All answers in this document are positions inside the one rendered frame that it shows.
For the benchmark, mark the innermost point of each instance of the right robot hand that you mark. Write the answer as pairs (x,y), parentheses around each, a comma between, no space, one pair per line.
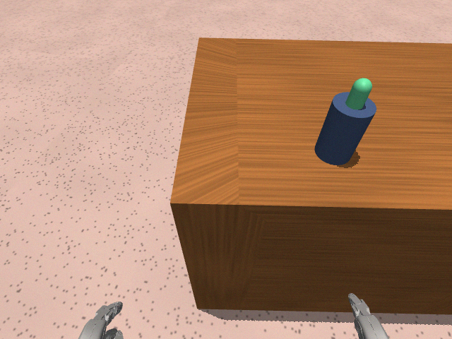
(367,325)

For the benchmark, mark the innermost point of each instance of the left robot hand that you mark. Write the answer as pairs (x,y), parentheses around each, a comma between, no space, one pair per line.
(96,328)

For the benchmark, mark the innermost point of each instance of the bottle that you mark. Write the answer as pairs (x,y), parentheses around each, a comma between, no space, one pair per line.
(348,117)

